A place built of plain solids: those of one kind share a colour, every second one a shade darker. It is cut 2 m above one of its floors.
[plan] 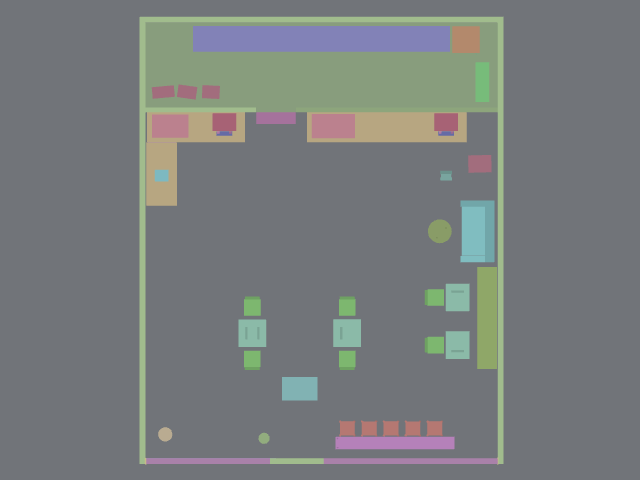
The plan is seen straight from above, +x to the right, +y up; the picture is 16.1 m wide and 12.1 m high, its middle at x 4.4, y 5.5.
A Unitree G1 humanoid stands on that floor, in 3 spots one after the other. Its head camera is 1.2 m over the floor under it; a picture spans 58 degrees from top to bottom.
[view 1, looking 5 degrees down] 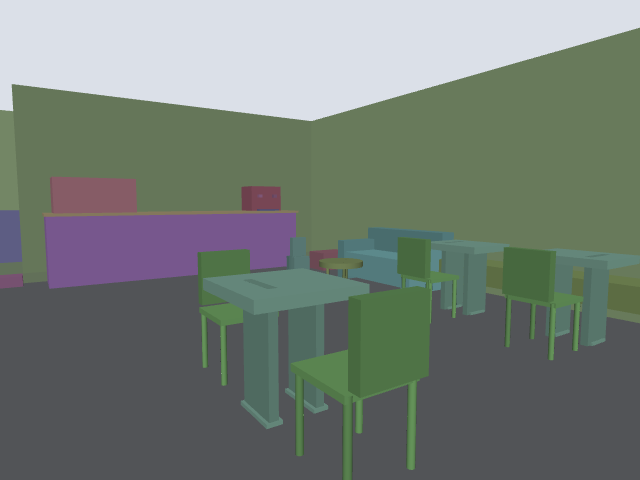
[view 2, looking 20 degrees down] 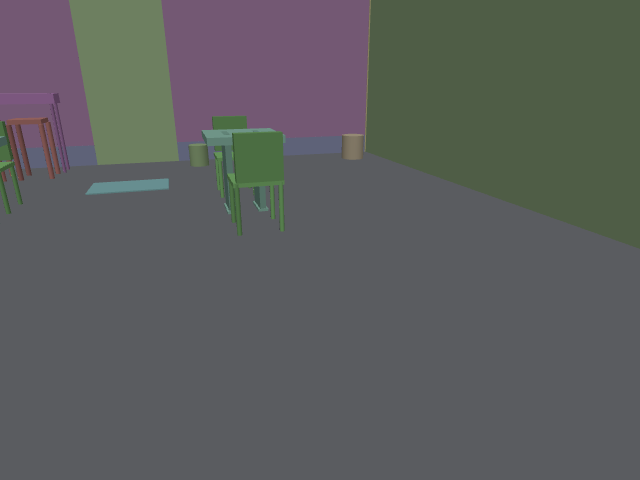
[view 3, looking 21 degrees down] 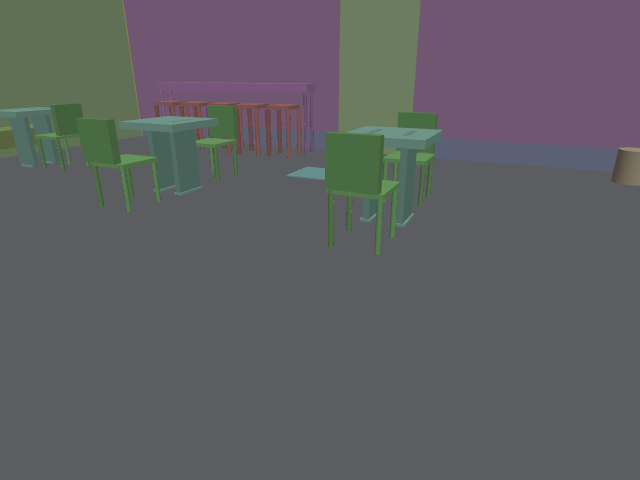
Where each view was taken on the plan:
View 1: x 3.89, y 1.00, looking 56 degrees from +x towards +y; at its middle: wall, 8.96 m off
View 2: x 3.29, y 7.42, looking -108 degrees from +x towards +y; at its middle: ground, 3.51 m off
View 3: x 1.69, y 6.72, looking -65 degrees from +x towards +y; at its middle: ground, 3.35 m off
